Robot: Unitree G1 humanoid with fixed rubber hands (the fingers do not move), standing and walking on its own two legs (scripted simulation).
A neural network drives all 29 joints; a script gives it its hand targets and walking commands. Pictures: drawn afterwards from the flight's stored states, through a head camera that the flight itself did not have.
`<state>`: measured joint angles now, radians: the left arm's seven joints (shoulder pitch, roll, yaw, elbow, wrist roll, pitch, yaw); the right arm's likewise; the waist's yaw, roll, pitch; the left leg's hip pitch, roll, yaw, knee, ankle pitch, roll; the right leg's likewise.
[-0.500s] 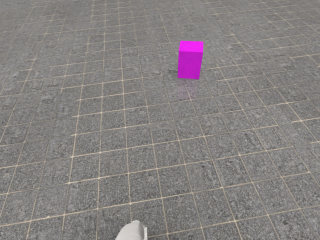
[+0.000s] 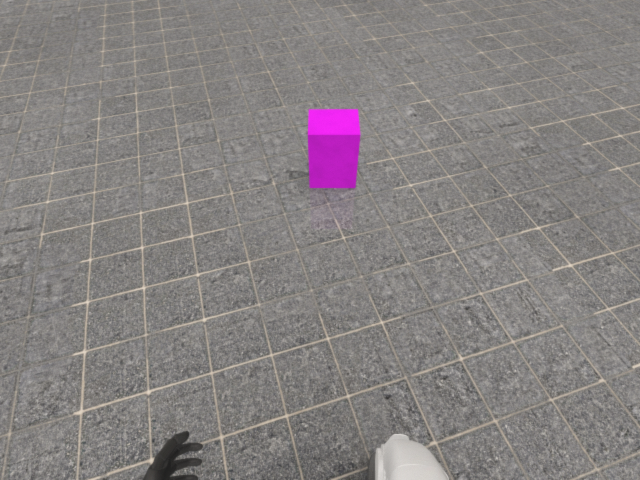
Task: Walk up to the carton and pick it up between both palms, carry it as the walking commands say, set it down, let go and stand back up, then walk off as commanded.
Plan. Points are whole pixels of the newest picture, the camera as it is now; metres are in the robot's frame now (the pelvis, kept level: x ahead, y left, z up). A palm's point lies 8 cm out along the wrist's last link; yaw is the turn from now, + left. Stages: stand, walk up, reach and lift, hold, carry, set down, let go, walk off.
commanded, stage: walk up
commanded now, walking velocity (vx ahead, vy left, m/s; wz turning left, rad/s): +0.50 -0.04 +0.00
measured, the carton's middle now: (332, 150) +1.45 -0.10 -0.63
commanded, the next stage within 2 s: none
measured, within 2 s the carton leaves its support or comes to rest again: neither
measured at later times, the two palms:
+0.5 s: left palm (185, 472) +0.15 +0.20 -0.12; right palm (471, 308) +0.38 -0.26 -0.13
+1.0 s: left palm (207, 223) +0.60 +0.23 -0.13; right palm (456, 283) +0.43 -0.24 -0.13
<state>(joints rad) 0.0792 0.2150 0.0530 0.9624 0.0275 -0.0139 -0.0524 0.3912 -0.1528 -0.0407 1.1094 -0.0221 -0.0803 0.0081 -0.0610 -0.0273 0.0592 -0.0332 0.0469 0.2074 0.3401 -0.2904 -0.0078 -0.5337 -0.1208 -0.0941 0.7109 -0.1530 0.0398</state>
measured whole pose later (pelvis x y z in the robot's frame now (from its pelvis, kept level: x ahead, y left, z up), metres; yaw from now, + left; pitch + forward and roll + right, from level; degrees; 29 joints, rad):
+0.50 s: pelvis +0.25 -0.03 +0.00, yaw +1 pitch +0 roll +1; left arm 0.43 0.16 0.04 1.13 0.02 -0.08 0.00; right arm 0.08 -0.22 -0.07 0.97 -0.03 0.01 0.05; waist 0.09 0.04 0.05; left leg -0.60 0.14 0.07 0.80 -0.05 -0.05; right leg -0.01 -0.03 -0.18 0.29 -0.28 -0.01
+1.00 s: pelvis +0.49 -0.01 +0.00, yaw +0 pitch -1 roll +0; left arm 0.10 0.23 0.06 1.00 0.03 0.00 -0.06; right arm 0.39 -0.16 -0.08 1.10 -0.02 -0.06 0.00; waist -0.04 -0.04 0.05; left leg -0.08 0.11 0.20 0.36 -0.26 -0.04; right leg -0.54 -0.14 -0.09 0.73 -0.12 0.06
